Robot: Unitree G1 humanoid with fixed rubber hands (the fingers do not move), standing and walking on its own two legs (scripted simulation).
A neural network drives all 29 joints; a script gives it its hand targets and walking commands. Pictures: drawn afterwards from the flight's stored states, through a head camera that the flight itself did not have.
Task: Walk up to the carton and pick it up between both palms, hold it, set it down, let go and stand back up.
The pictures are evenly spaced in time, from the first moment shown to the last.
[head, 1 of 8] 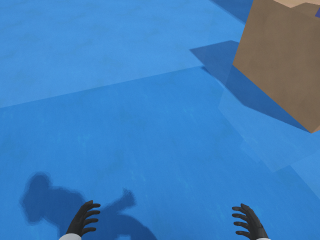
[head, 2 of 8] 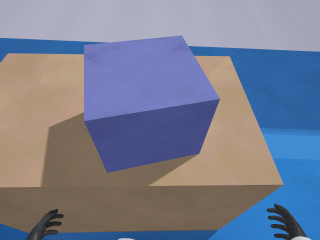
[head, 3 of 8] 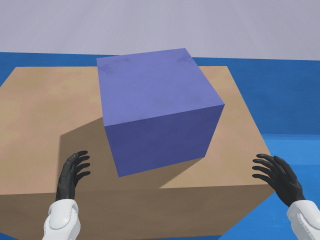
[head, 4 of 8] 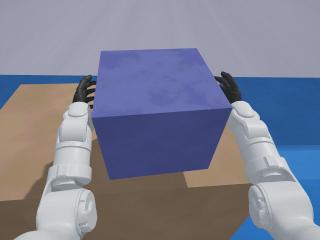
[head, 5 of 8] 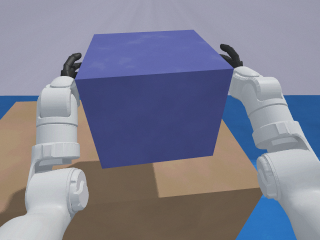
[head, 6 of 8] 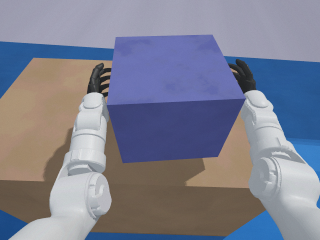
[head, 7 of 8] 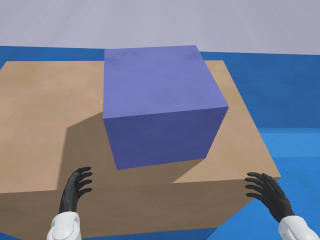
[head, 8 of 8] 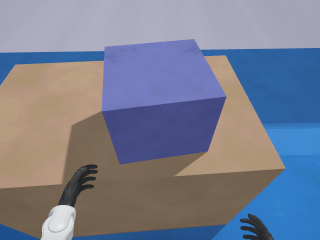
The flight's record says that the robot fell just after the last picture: no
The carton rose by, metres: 0.21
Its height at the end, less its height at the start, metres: +0.00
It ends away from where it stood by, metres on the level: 0.02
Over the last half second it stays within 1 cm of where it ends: yes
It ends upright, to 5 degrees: yes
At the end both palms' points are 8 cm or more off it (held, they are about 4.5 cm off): yes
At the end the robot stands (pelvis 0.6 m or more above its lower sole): yes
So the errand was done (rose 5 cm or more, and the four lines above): yes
